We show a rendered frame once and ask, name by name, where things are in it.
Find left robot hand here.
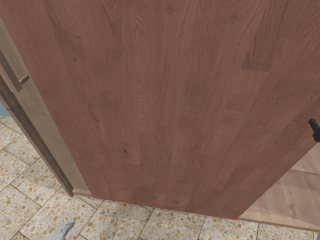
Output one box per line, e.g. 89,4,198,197
47,219,75,240

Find handle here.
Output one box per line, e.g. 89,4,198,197
0,49,23,93
308,119,320,142

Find wardrobe door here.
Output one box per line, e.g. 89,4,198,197
0,0,320,220
0,16,89,191

